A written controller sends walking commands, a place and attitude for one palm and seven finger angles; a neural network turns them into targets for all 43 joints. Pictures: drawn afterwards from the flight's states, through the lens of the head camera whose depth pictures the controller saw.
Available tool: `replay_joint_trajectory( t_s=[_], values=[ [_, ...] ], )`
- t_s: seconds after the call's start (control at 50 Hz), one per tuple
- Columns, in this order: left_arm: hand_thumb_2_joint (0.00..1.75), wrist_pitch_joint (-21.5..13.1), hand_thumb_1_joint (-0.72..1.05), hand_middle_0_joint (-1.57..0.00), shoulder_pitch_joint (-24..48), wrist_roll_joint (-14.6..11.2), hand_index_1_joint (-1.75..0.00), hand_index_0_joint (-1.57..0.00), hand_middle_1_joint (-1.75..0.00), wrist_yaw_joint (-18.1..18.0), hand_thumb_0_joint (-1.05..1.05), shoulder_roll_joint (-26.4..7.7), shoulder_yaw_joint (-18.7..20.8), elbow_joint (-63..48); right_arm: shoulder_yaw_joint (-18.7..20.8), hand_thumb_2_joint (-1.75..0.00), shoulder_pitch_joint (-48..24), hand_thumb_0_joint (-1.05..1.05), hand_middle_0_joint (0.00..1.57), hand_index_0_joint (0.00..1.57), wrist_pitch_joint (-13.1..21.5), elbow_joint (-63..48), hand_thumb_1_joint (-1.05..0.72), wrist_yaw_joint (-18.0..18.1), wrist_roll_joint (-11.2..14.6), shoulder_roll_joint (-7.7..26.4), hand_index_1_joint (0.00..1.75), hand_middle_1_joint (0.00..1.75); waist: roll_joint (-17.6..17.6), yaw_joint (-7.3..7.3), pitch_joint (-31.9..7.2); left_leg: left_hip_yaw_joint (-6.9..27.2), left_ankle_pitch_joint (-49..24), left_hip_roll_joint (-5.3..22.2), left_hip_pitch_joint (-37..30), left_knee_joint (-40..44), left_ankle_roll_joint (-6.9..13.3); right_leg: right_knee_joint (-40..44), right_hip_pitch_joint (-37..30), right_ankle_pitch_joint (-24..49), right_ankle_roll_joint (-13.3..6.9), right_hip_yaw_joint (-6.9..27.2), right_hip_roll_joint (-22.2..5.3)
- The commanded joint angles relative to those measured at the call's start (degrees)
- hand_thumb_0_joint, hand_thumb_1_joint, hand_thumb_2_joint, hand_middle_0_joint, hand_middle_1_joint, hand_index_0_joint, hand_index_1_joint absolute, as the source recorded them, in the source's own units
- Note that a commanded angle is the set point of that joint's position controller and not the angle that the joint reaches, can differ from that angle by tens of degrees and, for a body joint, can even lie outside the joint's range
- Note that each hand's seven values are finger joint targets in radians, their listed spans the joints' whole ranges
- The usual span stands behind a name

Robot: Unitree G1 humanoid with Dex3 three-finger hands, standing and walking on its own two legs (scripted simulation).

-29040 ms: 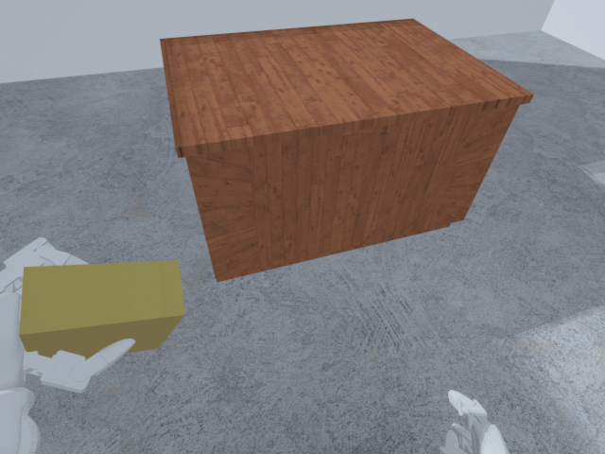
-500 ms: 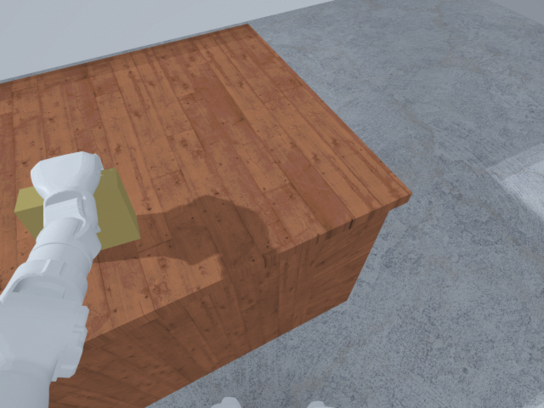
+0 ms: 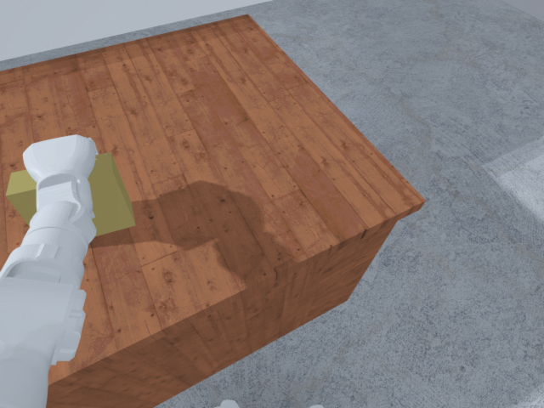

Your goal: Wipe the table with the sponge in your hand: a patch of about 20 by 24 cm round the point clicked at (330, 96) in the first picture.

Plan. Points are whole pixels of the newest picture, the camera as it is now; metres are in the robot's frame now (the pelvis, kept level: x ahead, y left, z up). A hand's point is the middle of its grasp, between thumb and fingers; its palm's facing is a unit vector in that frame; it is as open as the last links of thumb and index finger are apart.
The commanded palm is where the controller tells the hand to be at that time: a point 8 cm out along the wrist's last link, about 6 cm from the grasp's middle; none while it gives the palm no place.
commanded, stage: wipe forward along the third lane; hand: left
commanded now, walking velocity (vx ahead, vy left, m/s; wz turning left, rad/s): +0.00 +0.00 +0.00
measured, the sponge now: (83, 210) +0.43 +0.32 +0.00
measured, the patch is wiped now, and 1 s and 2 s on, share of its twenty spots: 1.00 1.00 1.00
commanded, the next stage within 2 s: wipe back along the third lane in 0.08 s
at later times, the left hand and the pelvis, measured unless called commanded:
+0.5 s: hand (75, 183) +0.45 +0.32 +0.05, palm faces -0.08 +0.03 -1.00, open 9.7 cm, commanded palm +0.41 +0.29 +0.07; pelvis +0.01 +0.02 +0.00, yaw +0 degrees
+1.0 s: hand (78, 200) +0.41 +0.30 +0.05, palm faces -0.02 +0.01 -1.00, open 9.6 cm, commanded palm +0.36 +0.27 +0.06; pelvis +0.05 +0.03 +0.02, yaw +1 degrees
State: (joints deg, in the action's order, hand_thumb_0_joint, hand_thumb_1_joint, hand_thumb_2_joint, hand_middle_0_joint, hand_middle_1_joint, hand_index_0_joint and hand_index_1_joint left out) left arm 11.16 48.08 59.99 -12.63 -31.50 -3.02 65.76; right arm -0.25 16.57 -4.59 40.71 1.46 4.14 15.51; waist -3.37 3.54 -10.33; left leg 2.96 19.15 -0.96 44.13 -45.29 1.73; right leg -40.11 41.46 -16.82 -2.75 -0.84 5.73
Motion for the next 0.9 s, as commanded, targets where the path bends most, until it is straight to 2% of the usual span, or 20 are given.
replay_joint_trajectory(
  t_s=[0.0, 0.04, 0.06, 0.12, 0.16, 0.24, 0.3, 0.32, 0.34, 0.36, 0.42, 0.44, 0.52, 0.58, 0.6, 0.64, 0.72, 0.74, 0.8, 0.88],
  values=[
    [1.3, 1.8, 0.1, -1.2, 12.9, 1.0, -1.6, -1.2, -1.6, -1.7, 0.0, -8.0, -0.9, -1.2, 2.9, -0.9, 4.5, 0.0, 0.2, 0.2, 0.9, -3.9, -0.9, 0.6, -0.1, 9.0, 0.3, 0.3, 4.2, 2.86, -11.7, -0.7, -7.3, 0.4, -8.7, 4.4, 1.4, 5.9, -6.6, 8.0, 0.3, 1.6, -1.7],
    [1.3, 1.9, 0.1, -1.2, 14.1, 0.9, -1.6, -1.2, -1.6, -1.8, 0.0, -8.1, -0.2, -1.2, 3.0, -0.9, 4.2, 0.0, 0.2, 0.2, 0.9, -3.7, -0.9, 0.5, -0.3, 9.1, 0.3, 0.3, 3.8, 2.74, -11.9, -0.3, -8.3, 0.6, -9.4, 4.5, 1.4, 5.9, -6.1, 8.6, 0.1, 1.5, -1.7],
    [1.3, 2.3, 0.1, -1.2, 13.9, 1.2, -1.6, -1.2, -1.6, -2.0, 0.0, -9.0, 0.0, 0.0, 3.0, -0.9, 4.7, 0.0, 0.2, 0.2, 0.6, -3.5, -0.9, 0.5, -0.2, 9.3, 0.3, 0.3, 5.5, 3.02, -11.9, -0.1, -7.8, 0.6, -9.1, 4.5, 1.4, 5.8, -6.0, 7.6, 0.2, 1.3, -1.6],
    [1.3, 2.9, 0.1, -1.2, 16.6, 1.7, -1.6, -1.2, -1.6, -2.1, 0.0, -8.1, -1.3, 0.6, 3.0, -0.9, 4.7, 0.0, 0.2, 0.2, 0.6, -3.4, -0.9, 0.6, -0.3, 9.4, 0.3, 0.3, 5.5, 4.04, -11.0, -0.1, -6.5, 0.6, -8.7, 4.4, 1.5, 6.0, -4.4, 6.1, 0.4, 1.2, -1.6],
    [1.3, 2.9, 0.1, -1.2, 17.0, 1.9, -1.6, -1.2, -1.6, -2.1, 0.0, -9.8, 0.0, 1.2, 2.9, -0.9, 5.2, 0.0, 0.2, 0.2, 0.5, -3.2, -0.9, 0.5, -0.5, 9.6, 0.3, 0.3, 4.6, 3.53, -12.1, 0.1, -7.5, 0.6, -8.9, 4.1, 1.4, 5.4, -4.6, 6.6, 0.1, 1.1, -1.5],
    [1.3, 2.8, 0.1, -1.2, 11.4, 1.0, -1.6, -1.2, -1.6, -1.3, 0.0, -5.6, -1.2, -0.2, 3.1, -0.9, 4.2, 0.0, 0.2, 0.2, 0.3, -4.3, -0.9, 0.0, -0.6, 8.7, 0.3, 0.3, 3.0, 1.4, -14.2, 0.3, -9.3, 0.8, -11.2, 4.8, 1.1, 5.4, -6.0, 7.1, -0.4, 0.7, -1.3],
    [1.3, 2.9, 0.1, -1.2, 10.1, 0.2, -1.6, -1.2, -1.6, -1.3, 0.0, -3.4, -2.7, -1.5, 3.0, -0.9, 3.7, 0.0, 0.2, 0.2, 0.0, -4.8, -0.9, -0.1, -0.4, 8.5, 0.3, 0.3, 3.7, 1.67, -12.6, 0.3, -7.5, 1.0, -11.7, 5.6, 1.2, 6.3, -5.6, 4.8, -0.1, 0.4, -1.1],
    [1.3, 3.3, 0.1, -1.2, 8.5, -0.1, -1.6, -1.2, -1.6, -1.4, 0.0, -4.4, -1.6, -0.5, 3.0, -0.9, 3.6, 0.0, 0.2, 0.2, 0.0, -4.7, -0.9, -0.1, -0.3, 8.6, 0.3, 0.3, 5.5, 1.1, -11.9, 0.3, -6.7, 0.9, -10.8, 6.0, 1.2, 6.6, -6.7, 4.4, -0.2, 0.5, -1.2],
    [1.3, 3.3, 0.1, -1.2, 7.9, -0.5, -1.6, -1.2, -1.6, -1.4, 0.0, -4.7, -0.9, -1.4, 2.9, -0.9, 2.8, 0.0, 0.2, 0.2, 0.0, -4.9, -0.9, 0.0, -0.3, 8.7, 0.3, 0.3, 4.2, 0.43, -12.6, 0.7, -7.4, 1.0, -11.3, 6.4, 1.1, 6.5, -6.9, 4.6, -0.4, 0.6, -1.3],
    [1.3, 3.7, 0.1, -1.2, 8.2, -0.8, -1.6, -1.2, -1.6, -1.4, 0.0, -2.2, -3.1, -1.6, 2.8, -0.9, 2.8, 0.0, 0.2, 0.2, -0.1, -4.9, -0.9, 0.0, -0.1, 8.4, 0.3, 0.3, 4.7, 1.19, -11.6, 0.6, -6.8, 1.0, -11.8, 6.7, 1.1, 6.6, -6.6, 4.0, -0.2, 0.3, -1.3],
    [1.3, 4.7, 0.1, -1.2, 5.9, -1.4, -1.6, -1.2, -1.6, -1.7, 0.0, 0.9, -4.6, -2.0, 2.9, -0.9, 1.8, 0.0, 0.2, 0.2, -0.1, -4.8, -0.9, -0.3, 0.0, 8.1, 0.3, 0.3, 4.5, 0.58, -10.1, 0.9, -5.8, 1.2, -13.1, 7.9, 1.0, 7.2, -6.1, 2.4, -0.4, -0.3, -1.2],
    [1.3, 4.7, 0.1, -1.2, 5.7, -1.7, -1.6, -1.2, -1.6, -1.6, 0.0, 0.7, -3.8, -3.0, 3.0, -0.9, 1.0, 0.0, 0.2, 0.2, 0.0, -4.9, -0.9, -0.3, 0.1, 8.0, 0.3, 0.3, 2.8, -0.05, -10.3, 1.3, -6.9, 1.4, -14.1, 8.4, 0.8, 7.2, -6.1, 2.9, -0.7, -0.2, -1.3],
    [1.3, 5.8, 0.1, -1.2, 2.5, -2.7, -1.6, -1.2, -1.6, -1.6, 0.0, 3.3, -5.4, -4.1, 2.8, -0.9, -0.1, 0.0, 0.2, 0.2, -0.3, -5.1, -0.9, -0.4, 0.3, 7.7, 0.3, 0.3, 4.8, -0.25, -9.6, 1.0, -7.2, 1.3, -15.2, 9.1, 0.8, 8.0, -7.9, 3.3, -0.6, -0.3, -1.2],
    [1.3, 6.5, 0.1, -1.2, -0.4, -3.5, -1.6, -1.2, -1.6, -1.4, 0.0, 3.5, -4.6, -5.0, 2.9, -0.9, -0.9, 0.0, 0.2, 0.2, -0.6, -5.1, -0.9, -0.5, 0.4, 7.7, 0.3, 0.3, 4.9, -1.18, -9.6, 1.1, -9.4, 1.3, -16.6, 9.6, 0.6, 8.2, -9.6, 5.0, -0.8, -0.5, -1.3],
    [1.3, 6.7, 0.1, -1.2, 0.2, -4.0, -1.6, -1.2, -1.6, -1.2, 0.0, 5.8, -6.5, -6.7, 2.7, -0.9, -1.7, 0.0, 0.2, 0.2, -0.7, -5.6, -0.9, -0.5, 0.4, 7.5, 0.3, 0.3, 4.9, -0.64, -9.2, 0.9, -9.5, 1.3, -17.1, 9.9, 0.7, 8.5, -9.9, 5.4, -0.7, -0.5, -1.3],
    [1.3, 7.0, 0.1, -1.2, -2.2, -4.4, -1.6, -1.2, -1.6, -0.9, 0.0, 5.4, -5.4, -8.5, 2.8, -0.9, -2.8, 0.0, 0.2, 0.2, -0.8, -5.9, -0.9, -0.5, 0.5, 7.5, 0.3, 0.3, 5.2, -1.8, -10.5, 1.2, -12.7, 1.5, -18.6, 10.2, 0.6, 8.5, -11.5, 8.0, -1.1, -0.3, -1.5],
    [1.3, 8.6, 0.1, -1.2, -10.5, -5.2, -1.6, -1.2, -1.6, -0.3, 0.0, 9.6, -7.8, -13.3, 2.8, -0.9, -4.6, 0.0, 0.2, 0.2, -1.7, -7.3, -0.9, -1.2, 0.5, 7.1, 0.3, 0.3, 5.9, -2.62, -11.0, 0.6, -18.4, 1.1, -21.1, 9.8, 0.3, 8.5, -15.1, 14.1, -1.1, -0.4, -1.5],
    [1.3, 8.8, 0.1, -1.2, -11.5, -5.5, -1.6, -1.2, -1.6, -0.2, 0.0, 8.7, -6.3, -15.1, 2.9, -0.9, -5.6, 0.0, 0.2, 0.2, -1.8, -7.6, -0.9, -1.3, 0.6, 7.1, 0.3, 0.3, 5.0, -3.32, -11.5, 1.1, -21.3, 1.5, -22.3, 9.8, 0.1, 8.2, -15.4, 15.9, -1.5, -0.4, -1.6],
    [1.3, 10.7, 0.1, -1.2, -15.9, -6.1, -1.6, -1.2, -1.6, 0.1, 0.0, 12.8, -9.5, -19.4, 2.9, -0.9, -7.1, 0.0, 0.2, 0.2, -2.5, -8.4, -0.9, -1.9, 0.6, 6.8, 0.3, 0.3, 5.6, -3.23, -9.8, 1.3, -24.3, 1.5, -24.3, 9.9, -0.3, 8.5, -15.9, 17.7, -1.4, -0.9, -1.5],
    [1.3, 13.1, 0.1, -1.2, -21.4, -7.2, -1.6, -1.2, -1.6, 0.5, 0.0, 13.2, -9.3, -24.2, 2.6, -0.9, -9.5, 0.0, 0.2, 0.2, -3.0, -9.4, -0.9, -2.2, 1.0, 6.8, 0.3, 0.3, 6.6, -4.09, -9.6, 1.3, -30.1, 1.5, -26.1, 9.8, -0.8, 8.4, -18.8, 22.9, -1.2, -0.8, -1.8]
  ],
)
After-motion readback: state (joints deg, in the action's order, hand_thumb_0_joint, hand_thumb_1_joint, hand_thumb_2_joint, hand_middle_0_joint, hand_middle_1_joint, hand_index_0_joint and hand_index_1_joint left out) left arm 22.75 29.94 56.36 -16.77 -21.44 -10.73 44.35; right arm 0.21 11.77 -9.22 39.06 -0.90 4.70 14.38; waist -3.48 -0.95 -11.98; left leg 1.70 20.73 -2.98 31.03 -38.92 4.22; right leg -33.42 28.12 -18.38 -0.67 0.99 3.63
